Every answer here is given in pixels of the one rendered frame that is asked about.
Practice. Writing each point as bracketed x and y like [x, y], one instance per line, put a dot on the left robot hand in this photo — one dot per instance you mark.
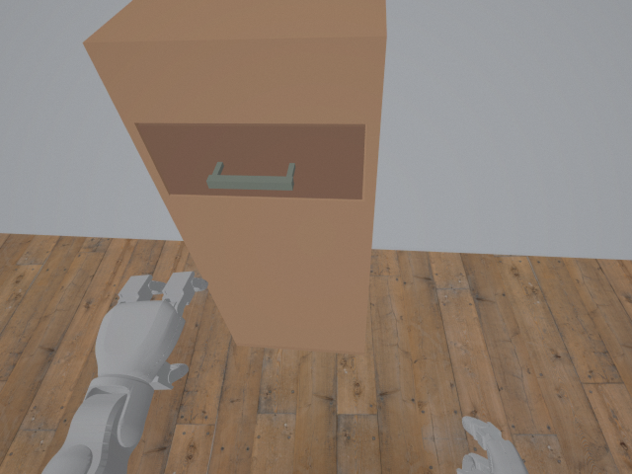
[137, 335]

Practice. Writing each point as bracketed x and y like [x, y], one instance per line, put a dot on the robot left forearm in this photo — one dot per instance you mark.
[106, 428]

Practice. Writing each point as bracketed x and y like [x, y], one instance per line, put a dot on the handle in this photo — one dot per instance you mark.
[277, 183]

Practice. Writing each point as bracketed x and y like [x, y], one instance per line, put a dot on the cabinet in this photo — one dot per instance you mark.
[286, 273]

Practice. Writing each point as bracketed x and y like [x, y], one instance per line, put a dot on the right robot hand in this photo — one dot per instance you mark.
[503, 457]

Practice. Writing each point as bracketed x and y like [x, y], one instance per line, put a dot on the drawer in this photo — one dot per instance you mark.
[328, 157]

